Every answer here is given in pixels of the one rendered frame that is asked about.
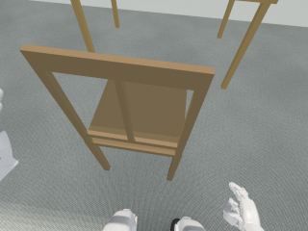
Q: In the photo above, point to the chair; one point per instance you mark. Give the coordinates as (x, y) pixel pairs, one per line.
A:
(143, 105)

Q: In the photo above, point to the left robot hand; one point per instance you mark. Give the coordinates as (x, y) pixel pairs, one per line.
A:
(7, 162)

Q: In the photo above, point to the robot right foot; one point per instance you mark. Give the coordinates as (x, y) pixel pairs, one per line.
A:
(173, 223)

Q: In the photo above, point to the right robot hand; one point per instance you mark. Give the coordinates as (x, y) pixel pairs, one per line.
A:
(242, 213)

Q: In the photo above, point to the robot left thigh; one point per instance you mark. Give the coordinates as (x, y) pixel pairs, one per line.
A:
(122, 221)

